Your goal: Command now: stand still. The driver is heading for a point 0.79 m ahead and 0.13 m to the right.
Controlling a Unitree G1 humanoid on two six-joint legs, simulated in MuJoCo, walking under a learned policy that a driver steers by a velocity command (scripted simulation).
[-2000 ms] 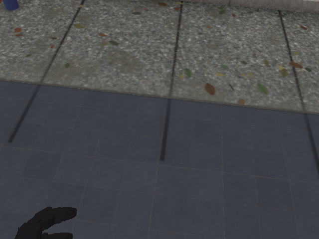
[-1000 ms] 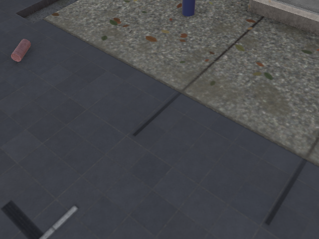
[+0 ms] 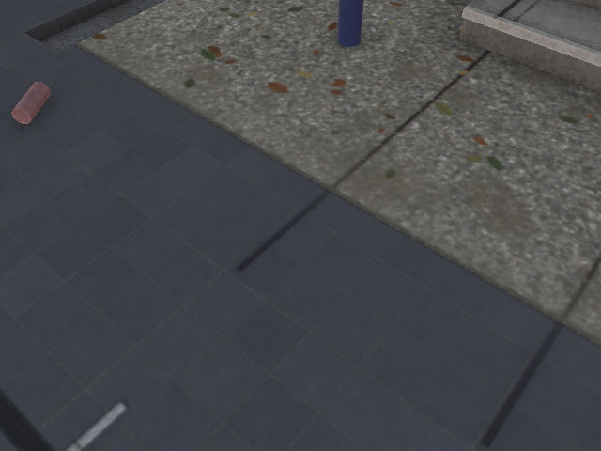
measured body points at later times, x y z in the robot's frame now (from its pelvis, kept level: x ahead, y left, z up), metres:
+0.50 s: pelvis +0.00 -0.01 +0.00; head +0.01 -0.01 +0.45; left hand +0.02 +0.24 -0.15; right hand +0.03 -0.26 -0.15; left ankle +0.02 +0.15 -0.74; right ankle -0.02 -0.10 -0.74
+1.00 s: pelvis +0.03 +0.01 +0.00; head +0.03 +0.02 +0.45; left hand -0.01 +0.27 -0.15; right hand +0.06 -0.25 -0.14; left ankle +0.01 +0.13 -0.70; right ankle -0.03 -0.10 -0.74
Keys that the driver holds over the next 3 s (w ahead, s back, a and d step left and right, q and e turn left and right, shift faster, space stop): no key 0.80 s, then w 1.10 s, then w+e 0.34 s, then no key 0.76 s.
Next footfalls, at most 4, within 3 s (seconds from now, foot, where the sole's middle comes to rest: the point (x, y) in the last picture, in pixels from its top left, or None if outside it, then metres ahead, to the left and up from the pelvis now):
1.12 left None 0.13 0.15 -0.78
1.62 right None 0.51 -0.06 -0.78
2.16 left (247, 338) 0.80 0.18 -0.78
2.58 right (349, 303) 0.91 -0.08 -0.78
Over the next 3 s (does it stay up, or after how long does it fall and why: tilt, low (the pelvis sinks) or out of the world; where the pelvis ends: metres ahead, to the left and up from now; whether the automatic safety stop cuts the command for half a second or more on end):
stays up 0.84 0.05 0.00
